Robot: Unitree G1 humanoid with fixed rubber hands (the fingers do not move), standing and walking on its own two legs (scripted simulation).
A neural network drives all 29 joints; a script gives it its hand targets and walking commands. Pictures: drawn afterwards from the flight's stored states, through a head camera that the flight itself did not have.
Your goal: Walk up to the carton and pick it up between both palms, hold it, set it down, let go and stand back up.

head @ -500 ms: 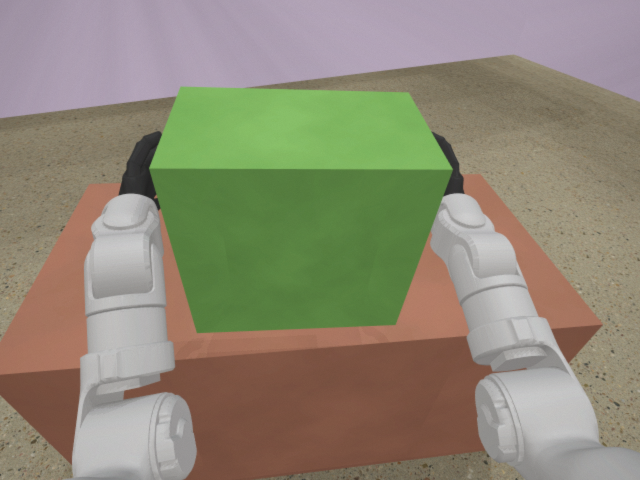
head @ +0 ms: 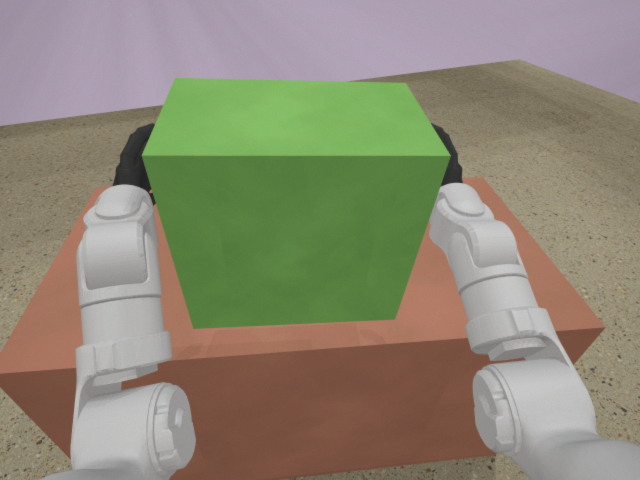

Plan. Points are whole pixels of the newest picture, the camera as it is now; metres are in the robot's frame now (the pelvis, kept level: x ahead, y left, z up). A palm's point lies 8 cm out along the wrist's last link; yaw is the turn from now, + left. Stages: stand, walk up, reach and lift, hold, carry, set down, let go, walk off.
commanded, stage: hold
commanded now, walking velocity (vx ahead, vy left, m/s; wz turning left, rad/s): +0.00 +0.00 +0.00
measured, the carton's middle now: (295, 210) +0.37 +0.01 +0.19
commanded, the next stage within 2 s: set down in 1.92 s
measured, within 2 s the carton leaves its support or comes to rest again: neither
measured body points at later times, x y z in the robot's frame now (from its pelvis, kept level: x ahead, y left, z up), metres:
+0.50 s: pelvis +0.01 +0.00 +0.00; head -0.06 +0.02 +0.45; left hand +0.38 +0.19 +0.23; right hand +0.38 -0.17 +0.22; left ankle +0.02 +0.14 -0.75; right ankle +0.03 -0.12 -0.75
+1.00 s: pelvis +0.00 +0.00 +0.00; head -0.06 +0.02 +0.45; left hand +0.38 +0.19 +0.22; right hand +0.38 -0.17 +0.22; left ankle +0.02 +0.14 -0.75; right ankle +0.03 -0.12 -0.75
